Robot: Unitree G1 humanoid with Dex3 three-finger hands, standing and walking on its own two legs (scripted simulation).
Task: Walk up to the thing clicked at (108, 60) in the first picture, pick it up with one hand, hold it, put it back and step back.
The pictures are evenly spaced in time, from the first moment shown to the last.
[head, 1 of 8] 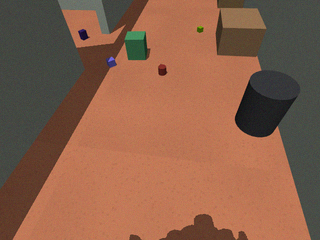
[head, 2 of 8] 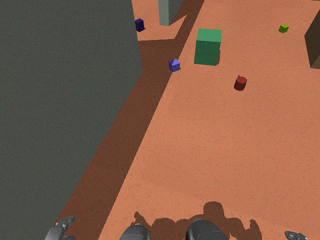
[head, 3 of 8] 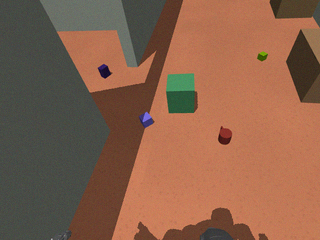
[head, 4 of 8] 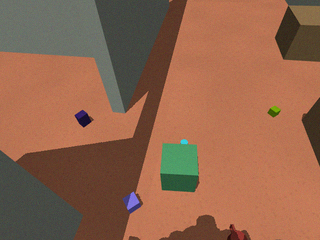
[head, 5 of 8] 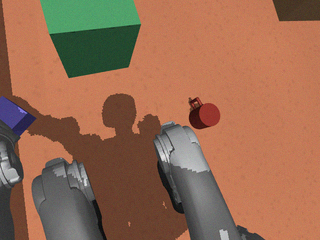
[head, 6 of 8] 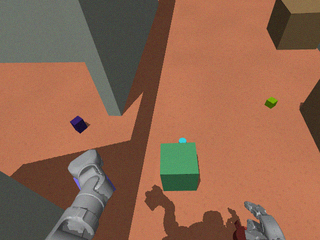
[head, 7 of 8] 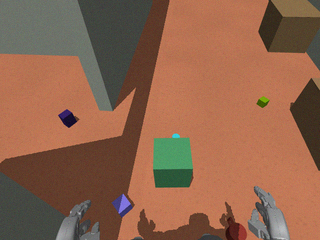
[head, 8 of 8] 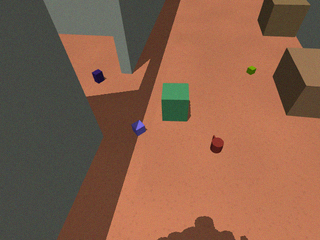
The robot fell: no
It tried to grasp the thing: yes
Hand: left
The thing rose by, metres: 0.65
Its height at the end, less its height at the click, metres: +0.00
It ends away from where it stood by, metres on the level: 0.02
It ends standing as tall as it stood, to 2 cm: yes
